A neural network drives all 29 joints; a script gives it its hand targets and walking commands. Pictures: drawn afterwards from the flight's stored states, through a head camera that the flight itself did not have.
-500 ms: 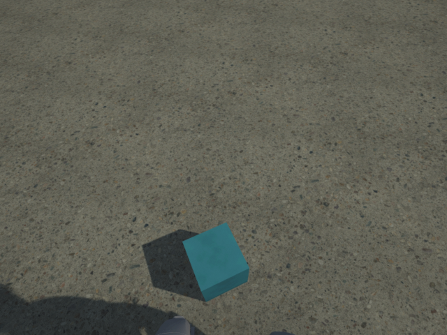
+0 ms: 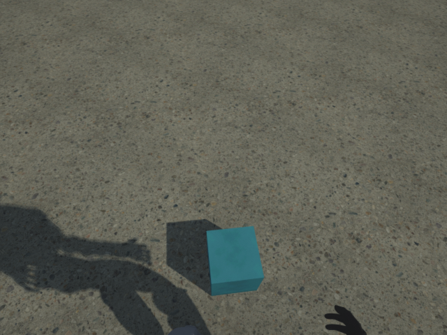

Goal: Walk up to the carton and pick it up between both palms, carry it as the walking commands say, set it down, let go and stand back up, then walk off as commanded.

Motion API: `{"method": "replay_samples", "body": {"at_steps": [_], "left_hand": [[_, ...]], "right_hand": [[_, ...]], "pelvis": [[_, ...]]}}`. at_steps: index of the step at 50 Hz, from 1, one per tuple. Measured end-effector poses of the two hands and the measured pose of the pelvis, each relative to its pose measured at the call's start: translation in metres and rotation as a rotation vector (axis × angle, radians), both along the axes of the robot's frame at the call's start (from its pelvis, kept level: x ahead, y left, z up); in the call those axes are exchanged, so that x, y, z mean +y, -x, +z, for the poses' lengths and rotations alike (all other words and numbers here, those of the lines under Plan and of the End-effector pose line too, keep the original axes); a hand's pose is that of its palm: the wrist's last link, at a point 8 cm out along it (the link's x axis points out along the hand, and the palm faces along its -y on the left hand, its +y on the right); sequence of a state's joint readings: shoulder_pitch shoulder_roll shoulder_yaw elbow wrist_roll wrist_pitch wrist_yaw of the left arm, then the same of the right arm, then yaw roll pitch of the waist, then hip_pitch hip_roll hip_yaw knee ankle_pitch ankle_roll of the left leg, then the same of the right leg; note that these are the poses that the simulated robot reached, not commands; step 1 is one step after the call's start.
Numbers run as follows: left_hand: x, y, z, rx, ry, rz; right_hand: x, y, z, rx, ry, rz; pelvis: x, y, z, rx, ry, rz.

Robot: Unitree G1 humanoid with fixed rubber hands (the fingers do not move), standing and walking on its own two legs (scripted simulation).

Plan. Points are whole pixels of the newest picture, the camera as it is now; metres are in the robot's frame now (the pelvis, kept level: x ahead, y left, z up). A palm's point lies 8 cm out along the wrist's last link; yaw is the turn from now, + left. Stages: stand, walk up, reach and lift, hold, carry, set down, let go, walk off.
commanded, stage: walk up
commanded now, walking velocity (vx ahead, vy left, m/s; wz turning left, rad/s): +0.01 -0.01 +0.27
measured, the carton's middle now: (232, 261) +0.45 -0.03 -0.65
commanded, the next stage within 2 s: stand in 1.78 s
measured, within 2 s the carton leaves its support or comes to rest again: neither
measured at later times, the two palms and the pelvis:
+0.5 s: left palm out of the picture +0.02 +0.27 -0.13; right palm out of the picture +0.15 -0.21 -0.11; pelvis +0.01 +0.01 +0.00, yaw +6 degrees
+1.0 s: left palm out of the picture +0.02 +0.23 -0.12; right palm out of the picture +0.12 -0.25 -0.12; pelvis +0.01 -0.03 +0.01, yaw +4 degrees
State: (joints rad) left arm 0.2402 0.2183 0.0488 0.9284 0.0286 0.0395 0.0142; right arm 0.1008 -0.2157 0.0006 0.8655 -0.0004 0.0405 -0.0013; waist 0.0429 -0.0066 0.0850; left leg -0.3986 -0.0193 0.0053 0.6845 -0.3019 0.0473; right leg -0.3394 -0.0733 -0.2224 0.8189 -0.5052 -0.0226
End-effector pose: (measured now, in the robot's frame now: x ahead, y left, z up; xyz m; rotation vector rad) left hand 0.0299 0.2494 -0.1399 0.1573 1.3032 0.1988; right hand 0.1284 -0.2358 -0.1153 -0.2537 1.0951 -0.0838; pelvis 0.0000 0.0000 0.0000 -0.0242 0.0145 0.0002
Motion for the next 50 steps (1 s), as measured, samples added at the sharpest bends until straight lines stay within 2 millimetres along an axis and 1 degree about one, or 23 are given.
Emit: {"method": "replay_samples", "body": {"at_steps": [4,7,10,12,14,16,19,22,24,25,27,31,35,39,41,43,47,50], "left_hand": [[-0.001,-0.003,0.004,-0.01,-0.003,-0.023],[-0.005,-0.002,0.007,-0.021,-0.013,-0.034],[-0.01,0.003,0.012,-0.036,-0.03,-0.033],[-0.011,0.009,0.018,-0.048,-0.042,-0.018],[-0.01,0.018,0.024,-0.048,-0.049,-0.001],[-0.007,0.024,0.029,-0.045,-0.055,0.016],[-0.002,0.023,0.032,-0.063,-0.056,0.045],[0.007,0.016,0.028,-0.088,-0.047,0.07],[0.015,0.013,0.018,-0.09,-0.035,0.084],[0.017,0.012,0.013,-0.089,-0.027,0.089],[0.019,0.011,0.01,-0.076,-0.013,0.097],[0.021,0.007,0.015,-0.062,-0.013,0.096],[0.02,0.009,0.019,-0.061,-0.033,0.096],[0.019,0.006,0.027,-0.072,-0.047,0.093],[0.018,0.006,0.027,-0.073,-0.045,0.091],[0.013,0.008,0.025,-0.057,-0.041,0.087],[-0.006,0.012,0.023,-0.026,-0.029,0.073],[-0.021,0.012,0.023,-0.043,-0.043,0.068]], "right_hand": [[-0.004,0.018,0.001,0.008,0.011,-0.03],[-0.009,0.031,-0.001,0.015,0.0,-0.042],[-0.014,0.041,-0.006,0.026,-0.02,-0.042],[-0.014,0.045,-0.007,0.038,-0.041,-0.028],[-0.011,0.041,-0.003,0.033,-0.062,-0.011],[-0.007,0.033,0.001,0.017,-0.082,0.006],[0.002,0.018,0.006,-0.002,-0.094,0.035],[0.014,-0.002,0.008,-0.024,-0.083,0.067],[0.023,-0.014,0.005,-0.049,-0.063,0.083],[0.027,-0.018,0.004,-0.058,-0.053,0.088],[0.029,-0.022,0.008,-0.069,-0.034,0.085],[0.028,-0.019,0.011,-0.061,-0.014,0.065],[0.027,-0.019,0.005,-0.051,-0.03,0.063],[0.027,-0.02,0.007,-0.06,-0.049,0.06],[0.024,-0.019,0.008,-0.064,-0.044,0.055],[0.018,-0.014,0.008,-0.062,-0.033,0.043],[-0.004,0.003,0.007,-0.034,-0.017,0.013],[-0.019,0.007,-0.003,-0.013,-0.041,0.016]], "pelvis": [[-0.001,0.009,0.003,0.004,-0.005,0.0],[-0.005,0.016,0.004,0.005,-0.016,0.002],[-0.013,0.023,0.003,-0.004,-0.024,0.007],[-0.016,0.025,0.006,-0.015,-0.03,0.017],[-0.017,0.024,0.01,-0.029,-0.037,0.026],[-0.015,0.02,0.013,-0.039,-0.043,0.036],[-0.01,0.01,0.015,-0.022,-0.041,0.062],[0.0,0.0,0.013,-0.001,-0.026,0.092],[0.009,-0.006,0.006,0.002,-0.01,0.107],[0.012,-0.008,0.003,-0.003,-0.013,0.111],[0.017,-0.012,0.004,-0.004,-0.021,0.11],[0.019,-0.014,0.009,0.002,-0.026,0.109],[0.015,-0.014,0.008,-0.004,-0.037,0.111],[0.012,-0.015,0.012,-0.009,-0.034,0.107],[0.01,-0.015,0.012,-0.009,-0.033,0.105],[0.006,-0.013,0.012,-0.013,-0.031,0.098],[-0.011,-0.008,0.012,-0.018,-0.026,0.078],[-0.028,-0.006,0.008,-0.023,-0.051,0.078]]}}
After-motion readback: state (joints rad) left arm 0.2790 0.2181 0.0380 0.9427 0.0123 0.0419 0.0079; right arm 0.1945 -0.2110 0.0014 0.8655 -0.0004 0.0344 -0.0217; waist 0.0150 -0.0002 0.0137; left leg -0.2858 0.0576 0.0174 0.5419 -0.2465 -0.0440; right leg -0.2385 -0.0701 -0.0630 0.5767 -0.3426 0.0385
